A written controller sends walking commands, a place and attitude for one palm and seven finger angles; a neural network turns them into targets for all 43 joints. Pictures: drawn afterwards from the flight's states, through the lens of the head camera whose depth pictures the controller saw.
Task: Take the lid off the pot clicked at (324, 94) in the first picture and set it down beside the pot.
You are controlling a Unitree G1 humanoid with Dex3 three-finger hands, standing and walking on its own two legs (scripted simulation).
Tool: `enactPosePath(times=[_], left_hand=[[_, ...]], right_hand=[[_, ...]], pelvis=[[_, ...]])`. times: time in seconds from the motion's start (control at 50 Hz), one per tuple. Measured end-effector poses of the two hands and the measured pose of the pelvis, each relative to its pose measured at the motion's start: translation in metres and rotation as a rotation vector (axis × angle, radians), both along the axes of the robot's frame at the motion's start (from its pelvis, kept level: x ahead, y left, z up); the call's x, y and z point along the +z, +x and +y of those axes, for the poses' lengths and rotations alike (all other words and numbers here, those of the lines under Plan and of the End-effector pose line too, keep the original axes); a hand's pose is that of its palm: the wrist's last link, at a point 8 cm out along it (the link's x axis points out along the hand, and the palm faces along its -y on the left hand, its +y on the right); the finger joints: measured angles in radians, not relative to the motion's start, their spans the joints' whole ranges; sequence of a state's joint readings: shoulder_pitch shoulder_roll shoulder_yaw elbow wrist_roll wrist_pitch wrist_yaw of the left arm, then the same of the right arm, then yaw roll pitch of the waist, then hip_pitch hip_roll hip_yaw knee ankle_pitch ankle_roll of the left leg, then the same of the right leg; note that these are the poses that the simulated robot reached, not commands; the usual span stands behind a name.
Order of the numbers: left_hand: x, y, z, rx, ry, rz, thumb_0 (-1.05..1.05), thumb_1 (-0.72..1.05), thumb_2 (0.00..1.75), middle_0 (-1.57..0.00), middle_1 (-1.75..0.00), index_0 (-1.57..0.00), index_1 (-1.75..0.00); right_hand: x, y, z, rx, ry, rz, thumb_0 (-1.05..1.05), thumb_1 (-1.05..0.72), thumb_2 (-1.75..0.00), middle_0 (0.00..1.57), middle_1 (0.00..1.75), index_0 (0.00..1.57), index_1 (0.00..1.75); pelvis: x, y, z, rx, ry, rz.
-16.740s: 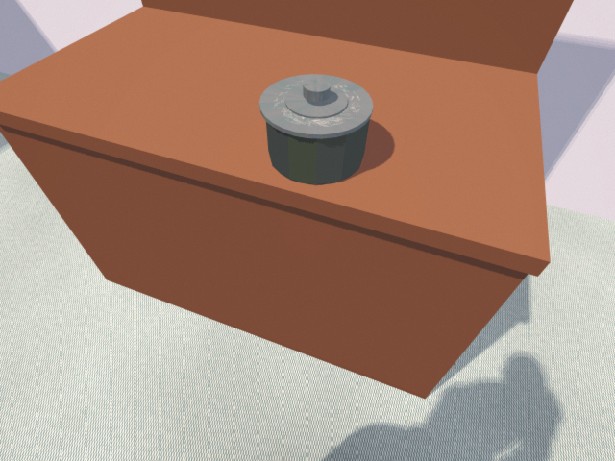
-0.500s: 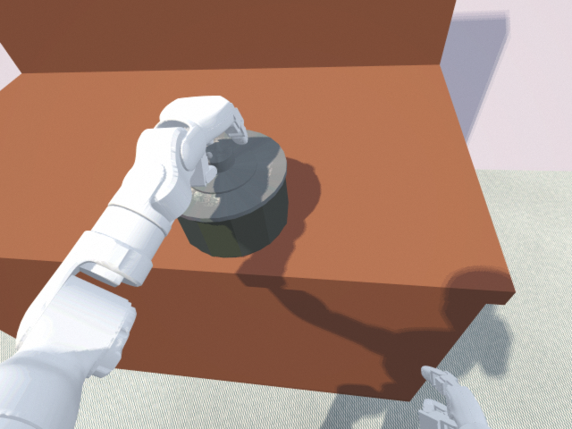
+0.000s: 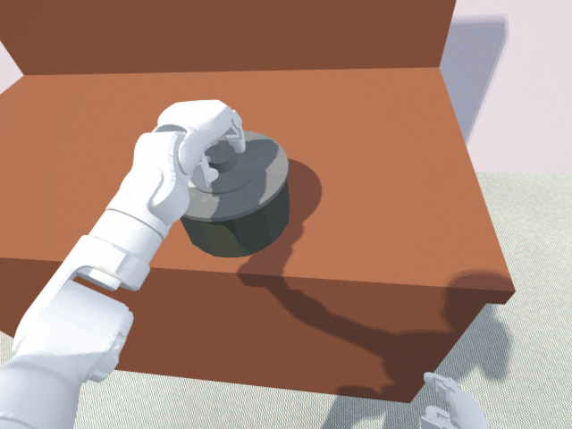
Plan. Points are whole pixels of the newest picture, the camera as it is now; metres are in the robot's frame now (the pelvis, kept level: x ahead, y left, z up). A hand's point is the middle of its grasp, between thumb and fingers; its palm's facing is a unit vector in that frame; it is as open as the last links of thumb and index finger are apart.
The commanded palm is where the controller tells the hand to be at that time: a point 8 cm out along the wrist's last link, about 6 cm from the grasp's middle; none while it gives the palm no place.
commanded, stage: close the fingers and squeeze the knob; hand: left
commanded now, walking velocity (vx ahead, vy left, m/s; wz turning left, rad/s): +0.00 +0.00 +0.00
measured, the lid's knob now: (220, 158) +0.47 +0.11 +0.15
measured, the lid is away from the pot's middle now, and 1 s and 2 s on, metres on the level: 0.00 0.00 0.01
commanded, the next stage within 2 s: lift the lid straight up in 1.04 s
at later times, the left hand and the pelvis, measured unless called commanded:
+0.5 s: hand (210, 159) +0.44 +0.11 +0.17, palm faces -0.22 -0.02 -0.97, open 7.7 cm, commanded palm +0.41 +0.12 +0.23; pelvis +0.00 +0.00 +0.00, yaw +0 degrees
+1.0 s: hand (211, 160) +0.43 +0.11 +0.17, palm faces -0.22 -0.01 -0.98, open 7.7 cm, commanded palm +0.41 +0.11 +0.23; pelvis +0.00 +0.00 +0.00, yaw +1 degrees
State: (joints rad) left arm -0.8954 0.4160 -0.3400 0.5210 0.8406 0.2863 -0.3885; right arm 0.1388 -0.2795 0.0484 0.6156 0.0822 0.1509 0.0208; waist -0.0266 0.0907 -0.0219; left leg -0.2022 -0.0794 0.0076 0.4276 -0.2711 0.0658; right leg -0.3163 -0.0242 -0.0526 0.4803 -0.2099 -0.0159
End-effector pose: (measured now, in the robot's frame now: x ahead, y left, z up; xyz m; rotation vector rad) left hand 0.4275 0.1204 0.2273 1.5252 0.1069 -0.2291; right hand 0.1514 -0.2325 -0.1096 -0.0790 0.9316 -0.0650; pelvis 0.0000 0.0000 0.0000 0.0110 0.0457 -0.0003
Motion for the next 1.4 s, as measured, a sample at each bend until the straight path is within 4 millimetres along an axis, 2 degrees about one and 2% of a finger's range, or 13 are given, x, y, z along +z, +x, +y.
enactPosePath(times=[0.26, 0.52, 0.98, 1.26, 1.4], left_hand=[[0.0, 0.001, -0.005, -0.012, 0.012, 0.005, 0.01, 0.1, 1.09, -0.78, -0.78, -0.75, -0.76], [0.0, -0.001, -0.006, -0.015, 0.007, 0.009, 0.01, 0.18, 0.9, -0.73, -0.84, -0.71, -0.81], [0.0, -0.003, -0.008, -0.01, 0.021, 0.004, 0.01, 0.18, 0.91, -0.73, -0.83, -0.71, -0.81], [0.001, -0.001, -0.008, -0.015, 0.025, 0.015, 0.01, 0.17, 0.9, -0.74, -0.82, -0.72, -0.81], [0.008, -0.004, -0.011, -0.041, 0.029, 0.008, 0.0, 0.17, 0.9, -0.75, -0.82, -0.72, -0.8]], right_hand=[[-0.003, -0.004, 0.0, -0.005, -0.002, 0.014, 0.01, -0.91, -0.9, 0.19, 0.3, 0.2, 0.3], [-0.002, -0.002, -0.001, 0.001, 0.003, 0.007, 0.01, -0.91, -0.9, 0.19, 0.3, 0.2, 0.3], [-0.001, 0.007, 0.001, 0.02, 0.009, 0.001, 0.01, -0.91, -0.9, 0.19, 0.3, 0.2, 0.3], [-0.002, 0.003, 0.0, 0.011, 0.002, 0.002, 0.01, -0.91, -0.9, 0.19, 0.3, 0.2, 0.3], [-0.002, 0.001, 0.0, 0.008, 0.002, -0.004, 0.01, -0.91, -0.9, 0.19, 0.3, 0.19, 0.3]], pelvis=[[0.0, 0.0, 0.0, 0.001, 0.0, 0.002], [0.0, 0.001, -0.001, 0.002, -0.001, -0.002], [0.001, 0.001, -0.002, 0.01, -0.001, -0.002], [0.001, 0.001, -0.002, 0.009, 0.0, -0.006], [0.001, 0.001, -0.001, 0.01, -0.001, -0.012]])
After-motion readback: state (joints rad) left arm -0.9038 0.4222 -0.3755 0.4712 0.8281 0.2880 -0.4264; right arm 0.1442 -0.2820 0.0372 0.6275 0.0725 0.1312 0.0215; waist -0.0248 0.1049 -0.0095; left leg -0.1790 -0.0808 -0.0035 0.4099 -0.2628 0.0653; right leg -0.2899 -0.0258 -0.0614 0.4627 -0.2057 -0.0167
